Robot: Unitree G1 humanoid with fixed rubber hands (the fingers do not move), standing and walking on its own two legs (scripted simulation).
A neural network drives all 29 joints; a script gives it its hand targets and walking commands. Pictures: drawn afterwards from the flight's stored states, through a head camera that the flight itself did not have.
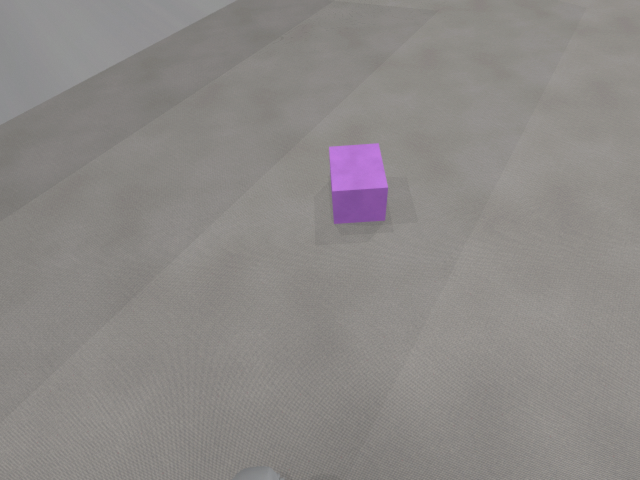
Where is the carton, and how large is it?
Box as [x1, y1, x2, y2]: [329, 143, 387, 223]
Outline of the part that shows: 378,143 329,147 334,223 384,220 387,184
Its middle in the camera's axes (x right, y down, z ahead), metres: +0.15 -0.25 +1.72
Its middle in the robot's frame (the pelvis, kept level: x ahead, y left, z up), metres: +1.38 -0.03 -0.69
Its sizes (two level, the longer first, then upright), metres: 0.295 0.223 0.192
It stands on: the floor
